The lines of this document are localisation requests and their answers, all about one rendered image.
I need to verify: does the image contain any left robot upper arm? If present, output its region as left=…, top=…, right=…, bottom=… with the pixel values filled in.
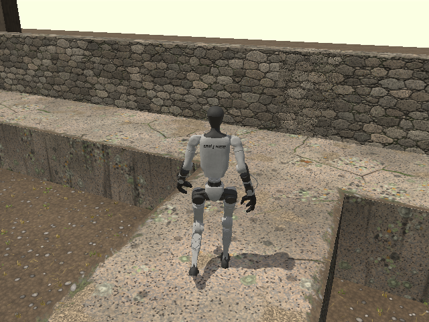
left=182, top=135, right=201, bottom=170

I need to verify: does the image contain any robot right foot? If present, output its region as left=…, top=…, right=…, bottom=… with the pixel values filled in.
left=221, top=252, right=230, bottom=269

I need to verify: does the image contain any robot right hand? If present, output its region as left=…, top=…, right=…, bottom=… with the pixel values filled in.
left=241, top=193, right=256, bottom=213

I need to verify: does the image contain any right robot thigh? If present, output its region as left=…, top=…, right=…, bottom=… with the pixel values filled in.
left=221, top=186, right=237, bottom=229

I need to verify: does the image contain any robot left hand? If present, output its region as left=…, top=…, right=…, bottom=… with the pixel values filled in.
left=176, top=181, right=192, bottom=194

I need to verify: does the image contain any robot left forearm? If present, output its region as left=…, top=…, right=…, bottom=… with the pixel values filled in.
left=178, top=161, right=189, bottom=184

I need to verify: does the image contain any right robot upper arm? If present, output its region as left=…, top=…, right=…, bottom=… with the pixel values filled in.
left=229, top=136, right=247, bottom=174

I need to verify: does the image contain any robot right forearm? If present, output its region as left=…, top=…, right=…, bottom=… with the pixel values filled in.
left=240, top=163, right=255, bottom=196

